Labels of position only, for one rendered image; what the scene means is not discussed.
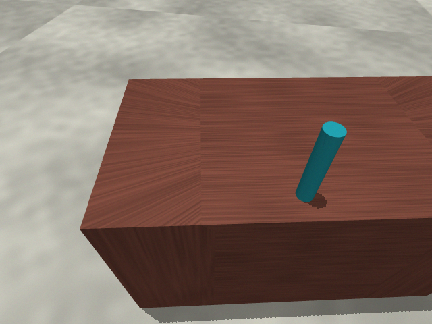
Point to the can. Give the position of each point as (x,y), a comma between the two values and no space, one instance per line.
(328,142)

